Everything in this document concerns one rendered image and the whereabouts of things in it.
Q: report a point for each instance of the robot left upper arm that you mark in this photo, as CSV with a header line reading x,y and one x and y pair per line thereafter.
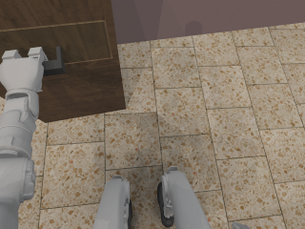
x,y
17,184

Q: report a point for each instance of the handle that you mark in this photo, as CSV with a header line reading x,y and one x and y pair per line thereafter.
x,y
56,66

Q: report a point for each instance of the cabinet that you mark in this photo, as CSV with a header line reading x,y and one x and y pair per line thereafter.
x,y
90,87

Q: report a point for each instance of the robot right thigh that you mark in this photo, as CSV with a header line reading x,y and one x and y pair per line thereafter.
x,y
187,210

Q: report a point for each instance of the left robot hand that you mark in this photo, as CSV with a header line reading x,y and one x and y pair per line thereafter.
x,y
18,72

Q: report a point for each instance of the robot left forearm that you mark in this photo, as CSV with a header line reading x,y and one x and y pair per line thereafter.
x,y
17,123

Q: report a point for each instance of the right robot shin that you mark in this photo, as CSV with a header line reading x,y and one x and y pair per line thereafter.
x,y
168,208

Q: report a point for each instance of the drawer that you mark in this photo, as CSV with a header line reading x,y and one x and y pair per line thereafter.
x,y
79,41

